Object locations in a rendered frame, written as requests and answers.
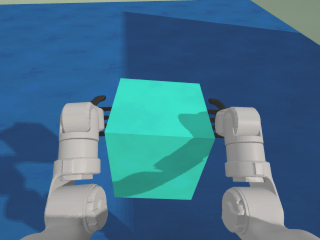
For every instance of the robot right hand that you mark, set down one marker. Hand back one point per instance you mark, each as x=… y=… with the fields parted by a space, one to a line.
x=221 y=106

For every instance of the robot right forearm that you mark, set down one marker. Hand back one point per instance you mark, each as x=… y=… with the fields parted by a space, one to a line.
x=243 y=138

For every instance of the right robot upper arm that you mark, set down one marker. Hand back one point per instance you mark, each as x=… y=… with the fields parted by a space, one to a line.
x=255 y=213

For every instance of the robot left forearm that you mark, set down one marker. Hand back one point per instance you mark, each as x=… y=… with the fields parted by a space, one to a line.
x=80 y=124

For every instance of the carton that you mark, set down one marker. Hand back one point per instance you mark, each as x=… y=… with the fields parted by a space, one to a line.
x=158 y=138

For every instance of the robot left hand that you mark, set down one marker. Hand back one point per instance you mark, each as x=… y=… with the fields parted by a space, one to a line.
x=95 y=101

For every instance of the left robot upper arm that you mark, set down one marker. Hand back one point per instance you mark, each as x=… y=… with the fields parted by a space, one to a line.
x=73 y=212

